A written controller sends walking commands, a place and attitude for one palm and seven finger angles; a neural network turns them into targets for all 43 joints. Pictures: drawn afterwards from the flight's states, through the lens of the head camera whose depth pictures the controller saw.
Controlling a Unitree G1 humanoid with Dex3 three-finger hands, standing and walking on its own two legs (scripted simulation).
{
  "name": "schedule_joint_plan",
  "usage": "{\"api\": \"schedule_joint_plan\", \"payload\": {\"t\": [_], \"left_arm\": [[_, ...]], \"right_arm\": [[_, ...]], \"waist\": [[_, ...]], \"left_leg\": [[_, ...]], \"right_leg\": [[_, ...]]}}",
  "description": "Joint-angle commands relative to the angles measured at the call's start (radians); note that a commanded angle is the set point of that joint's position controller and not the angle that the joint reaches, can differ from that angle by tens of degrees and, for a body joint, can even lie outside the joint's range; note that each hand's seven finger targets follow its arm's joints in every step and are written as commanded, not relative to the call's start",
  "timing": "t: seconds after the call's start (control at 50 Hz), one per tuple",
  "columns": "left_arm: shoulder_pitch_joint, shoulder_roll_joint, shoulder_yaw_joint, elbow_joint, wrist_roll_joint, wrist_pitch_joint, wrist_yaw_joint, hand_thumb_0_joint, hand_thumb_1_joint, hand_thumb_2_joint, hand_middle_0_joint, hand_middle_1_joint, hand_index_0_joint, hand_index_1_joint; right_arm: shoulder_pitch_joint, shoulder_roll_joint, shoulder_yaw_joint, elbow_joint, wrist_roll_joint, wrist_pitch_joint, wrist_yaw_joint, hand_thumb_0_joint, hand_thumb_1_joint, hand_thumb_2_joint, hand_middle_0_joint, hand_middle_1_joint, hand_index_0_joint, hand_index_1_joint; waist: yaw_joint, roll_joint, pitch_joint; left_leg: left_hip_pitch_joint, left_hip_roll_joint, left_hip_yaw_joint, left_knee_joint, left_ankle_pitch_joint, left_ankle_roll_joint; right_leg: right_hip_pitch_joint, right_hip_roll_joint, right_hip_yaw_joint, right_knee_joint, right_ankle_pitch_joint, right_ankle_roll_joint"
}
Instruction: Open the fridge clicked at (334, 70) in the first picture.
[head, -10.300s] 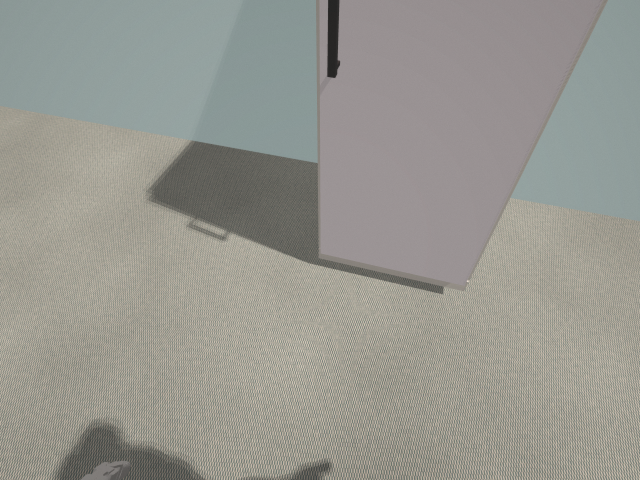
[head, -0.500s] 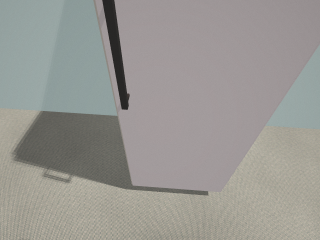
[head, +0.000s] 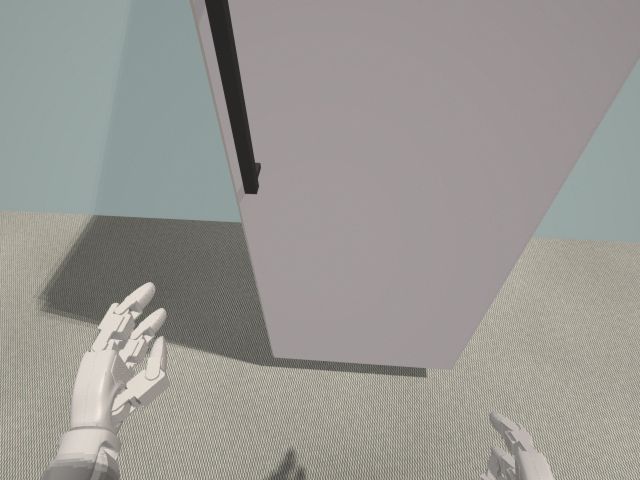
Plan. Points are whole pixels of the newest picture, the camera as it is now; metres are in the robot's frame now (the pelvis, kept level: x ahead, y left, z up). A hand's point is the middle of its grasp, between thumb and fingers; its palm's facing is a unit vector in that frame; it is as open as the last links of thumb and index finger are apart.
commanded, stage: raise the hand to about handle height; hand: left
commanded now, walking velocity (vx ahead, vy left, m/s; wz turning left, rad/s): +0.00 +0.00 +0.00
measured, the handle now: (237, 86) +0.54 +0.12 +0.23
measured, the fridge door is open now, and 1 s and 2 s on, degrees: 0 0 0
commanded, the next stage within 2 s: move the hooked fingers beside the handle in 1.86 s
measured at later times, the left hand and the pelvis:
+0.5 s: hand (110, 369) +0.23 +0.23 +0.08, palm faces -0.05 -1.00 -0.07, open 10.5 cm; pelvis +0.00 +0.01 +0.00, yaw +0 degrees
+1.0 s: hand (25, 303) +0.25 +0.28 +0.17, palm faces +0.03 -0.99 -0.11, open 13.4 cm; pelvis +0.00 +0.02 +0.02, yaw +1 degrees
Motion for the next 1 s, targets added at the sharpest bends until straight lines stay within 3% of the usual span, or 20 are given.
{"api": "schedule_joint_plan", "payload": {"t": [0.0, 0.04, 0.06, 0.08, 0.14, 0.18, 0.22, 0.26, 0.28, 0.3, 0.38, 0.42, 0.48, 0.56, 0.68, 0.74, 0.8, 0.88, 0.9, 0.98], "left_arm": [[0.251, 0.171, 0.136, 0.012, -0.072, -0.178, -0.280, 0.000, 0.597, 0.770, -0.222, -0.495, -0.222, -0.495], [0.195, 0.219, 0.199, -0.111, -0.122, -0.113, -0.307, 0.000, 0.550, 0.750, -0.225, -0.525, -0.225, -0.525], [0.135, 0.223, 0.206, -0.198, -0.143, -0.087, -0.297, 0.000, 0.527, 0.740, -0.227, -0.540, -0.227, -0.540], [0.089, 0.233, 0.213, -0.245, -0.153, -0.068, -0.276, 0.000, 0.503, 0.730, -0.228, -0.555, -0.228, -0.555], [-0.075, 0.196, 0.140, -0.477, -0.124, -0.090, -0.196, 0.000, 0.433, 0.700, -0.233, -0.600, -0.233, -0.600], [-0.167, 0.213, 0.099, -0.519, -0.092, -0.104, -0.170, 0.000, 0.387, 0.680, -0.237, -0.630, -0.237, -0.630], [-0.170, 0.205, 0.075, -0.466, -0.077, -0.092, -0.178, 0.000, 0.340, 0.660, -0.240, -0.660, -0.240, -0.660], [-0.171, 0.227, 0.073, -0.446, -0.074, -0.059, -0.202, 0.000, 0.293, 0.640, -0.243, -0.690, -0.243, -0.690], [-0.146, 0.257, 0.108, -0.401, -0.077, -0.023, -0.213, 0.000, 0.270, 0.630, -0.245, -0.705, -0.245, -0.705], [-0.134, 0.245, 0.096, -0.407, -0.079, 0.008, -0.227, 0.000, 0.247, 0.620, -0.247, -0.720, -0.247, -0.720], [-0.062, 0.313, 0.221, -0.346, -0.121, 0.129, -0.235, 0.000, 0.153, 0.580, -0.253, -0.780, -0.253, -0.780], [-0.055, 0.300, 0.241, -0.384, -0.146, 0.153, -0.230, 0.000, 0.107, 0.560, -0.257, -0.810, -0.257, -0.810], [-0.070, 0.302, 0.251, -0.415, -0.158, 0.166, -0.222, 0.000, 0.037, 0.530, -0.262, -0.855, -0.262, -0.855], [-0.102, 0.284, 0.217, -0.450, -0.148, 0.190, -0.224, 0.000, -0.057, 0.490, -0.268, -0.915, -0.268, -0.915], [-0.218, 0.363, 0.267, -0.507, -0.132, 0.245, -0.217, 0.000, -0.197, 0.430, -0.278, -1.005, -0.278, -1.005], [-0.291, 0.366, 0.269, -0.509, -0.131, 0.273, -0.212, 0.000, -0.267, 0.400, -0.283, -1.050, -0.283, -1.050], [-0.333, 0.393, 0.295, -0.474, -0.136, 0.316, -0.224, 0.000, -0.337, 0.370, -0.288, -1.095, -0.288, -1.095], [-0.399, 0.421, 0.312, -0.444, -0.135, 0.375, -0.250, 0.000, -0.430, 0.330, -0.295, -1.155, -0.295, -1.155], [-0.430, 0.418, 0.302, -0.451, -0.135, 0.387, -0.257, 0.000, -0.453, 0.320, -0.297, -1.170, -0.297, -1.170], [-0.478, 0.467, 0.341, -0.407, -0.138, 0.436, -0.271, 0.000, -0.500, 0.300, -0.300, -1.200, -0.300, -1.200]], "right_arm": [[-0.111, -0.164, -0.075, -0.265, 0.017, -0.055, 0.034, 0.000, -0.900, -0.900, 0.200, 0.300, 0.200, 0.300], [-0.126, -0.155, -0.068, -0.328, 0.032, -0.044, 0.018, 0.000, -0.900, -0.900, 0.200, 0.300, 0.200, 0.300], [-0.120, -0.146, -0.061, -0.345, 0.034, -0.038, 0.008, 0.000, -0.900, -0.900, 0.200, 0.300, 0.200, 0.300], [-0.095, -0.144, -0.057, -0.341, 0.027, -0.033, 0.000, 0.000, -0.900, -0.900, 0.200, 0.300, 0.200, 0.300], [-0.052, -0.131, -0.044, -0.329, 0.019, -0.042, -0.020, 0.000, -0.900, -0.900, 0.200, 0.300, 0.200, 0.300], [-0.029, -0.142, -0.030, -0.305, 0.011, -0.052, -0.033, 0.000, -0.900, -0.900, 0.200, 0.300, 0.200, 0.300], [-0.020, -0.143, -0.022, -0.276, 0.019, -0.065, -0.044, 0.000, -0.900, -0.900, 0.200, 0.300, 0.200, 0.300], [-0.026, -0.150, -0.016, -0.266, 0.025, -0.077, -0.051, 0.000, -0.900, -0.900, 0.200, 0.300, 0.200, 0.300], [-0.026, -0.156, -0.015, -0.261, 0.030, -0.077, -0.053, 0.000, -0.900, -0.900, 0.200, 0.300, 0.200, 0.300], [-0.036, -0.152, -0.010, -0.270, 0.032, -0.079, -0.053, 0.000, -0.900, -0.900, 0.200, 0.300, 0.200, 0.300], [-0.064, -0.144, 0.000, -0.280, 0.032, -0.079, -0.052, 0.000, -0.900, -0.900, 0.200, 0.300, 0.200, 0.300], [-0.075, -0.136, 0.006, -0.291, 0.033, -0.082, -0.046, 0.000, -0.900, -0.900, 0.200, 0.300, 0.200, 0.300], [-0.070, -0.137, 0.011, -0.292, 0.031, -0.095, -0.038, 0.000, -0.900, -0.900, 0.200, 0.300, 0.200, 0.300], [-0.057, -0.142, 0.010, -0.280, 0.039, -0.113, -0.034, 0.000, -0.900, -0.900, 0.200, 0.300, 0.200, 0.300], [-0.062, -0.149, 0.018, -0.266, 0.042, -0.121, -0.048, 0.000, -0.900, -0.900, 0.200, 0.300, 0.200, 0.300], [-0.075, -0.143, 0.025, -0.261, 0.047, -0.119, -0.058, 0.000, -0.900, -0.900, 0.200, 0.300, 0.200, 0.300], [-0.085, -0.146, 0.031, -0.255, 0.048, -0.115, -0.063, 0.000, -0.900, -0.900, 0.200, 0.300, 0.200, 0.300], [-0.103, -0.142, 0.043, -0.257, 0.053, -0.106, -0.064, 0.000, -0.900, -0.900, 0.200, 0.300, 0.200, 0.300], [-0.108, -0.140, 0.045, -0.259, 0.056, -0.103, -0.065, 0.000, -0.900, -0.900, 0.200, 0.300, 0.200, 0.300], [-0.118, -0.139, 0.056, -0.260, 0.058, -0.090, -0.065, 0.000, -0.900, -0.900, 0.200, 0.300, 0.200, 0.300]], "waist": [[0.096, -0.109, -0.121], [0.103, -0.055, -0.191], [0.094, -0.017, -0.196], [0.082, -0.025, -0.167], [0.023, 0.063, -0.157], [-0.016, 0.044, -0.110], [-0.028, 0.081, -0.075], [-0.020, 0.099, -0.095], [-0.007, 0.083, -0.100], [0.008, 0.094, -0.121], [0.063, 0.030, -0.153], [0.074, 0.025, -0.163], [0.077, 0.009, -0.153], [0.056, 0.033, -0.123], [0.066, 0.049, -0.105], [0.065, 0.093, -0.088], [0.070, 0.063, -0.075], [0.082, 0.105, -0.065], [0.074, 0.112, -0.060], [0.083, 0.069, -0.053]], "left_leg": [[-0.113, -0.046, -0.028, 0.117, 0.031, -0.008], [-0.095, -0.049, -0.011, 0.120, 0.010, 0.005], [-0.080, -0.049, -0.010, 0.124, -0.002, 0.008], [-0.076, -0.038, -0.027, 0.125, -0.021, 0.010], [0.030, -0.012, -0.056, 0.105, -0.007, 0.026], [0.039, 0.000, -0.085, 0.096, -0.014, 0.032], [0.052, 0.002, -0.096, 0.077, -0.048, 0.030], [0.072, 0.001, -0.101, 0.052, -0.055, 0.032], [0.079, 0.002, -0.105, 0.042, -0.043, 0.030], [0.095, -0.001, -0.103, 0.021, -0.033, 0.029], [0.122, -0.003, -0.103, -0.030, 0.053, 0.026], [0.144, -0.004, -0.097, -0.052, 0.092, 0.023], [0.175, -0.002, -0.097, -0.075, 0.128, 0.022], [0.224, 0.002, -0.096, -0.109, 0.112, 0.021], [0.291, 0.005, -0.112, -0.172, 0.121, 0.019], [0.331, 0.004, -0.119, -0.210, 0.104, 0.016], [0.348, 0.000, -0.118, -0.236, 0.117, 0.019], [0.379, -0.004, -0.116, -0.261, 0.118, 0.017], [0.389, -0.005, -0.117, -0.269, 0.112, 0.017], [0.398, -0.007, -0.120, -0.288, 0.103, 0.020]], "right_leg": [[-0.059, -0.026, 0.137, -0.017, 0.120, 0.022], [-0.038, -0.029, 0.165, -0.043, 0.066, 0.037], [-0.044, -0.030, 0.175, -0.060, 0.029, 0.044], [-0.073, -0.021, 0.176, -0.068, -0.022, 0.045], [-0.142, 0.009, 0.128, -0.066, 0.002, 0.033], [-0.169, 0.026, 0.105, -0.055, 0.024, 0.028], [-0.185, 0.028, 0.094, -0.073, 0.000, 0.025], [-0.156, 0.025, 0.093, -0.096, -0.002, 0.025], [-0.130, 0.028, 0.093, -0.105, 0.006, 0.024], [-0.102, 0.023, 0.085, -0.113, 0.021, 0.023], [0.015, 0.026, 0.063, -0.139, 0.122, 0.026], [0.043, 0.028, 0.043, -0.143, 0.177, 0.029], [0.066, 0.039, 0.029, -0.154, 0.220, 0.028], [0.041, 0.042, 0.015, -0.179, 0.205, 0.030], [0.096, 0.045, 0.008, -0.227, 0.197, 0.022], [0.109, 0.043, 0.004, -0.254, 0.182, 0.019], [0.143, 0.042, 0.009, -0.288, 0.205, 0.019], [0.170, 0.043, 0.015, -0.320, 0.212, 0.015], [0.168, 0.041, 0.014, -0.326, 0.210, 0.015], [0.186, 0.045, 0.018, -0.357, 0.204, 0.016]]}}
